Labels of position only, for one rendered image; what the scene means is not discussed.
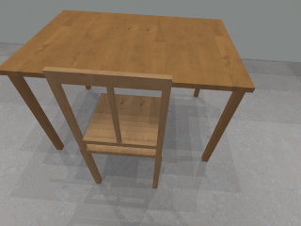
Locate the table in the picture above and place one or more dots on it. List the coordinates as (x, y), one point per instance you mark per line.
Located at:
(197, 52)

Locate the chair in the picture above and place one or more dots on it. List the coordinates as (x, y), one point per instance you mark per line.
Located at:
(125, 125)

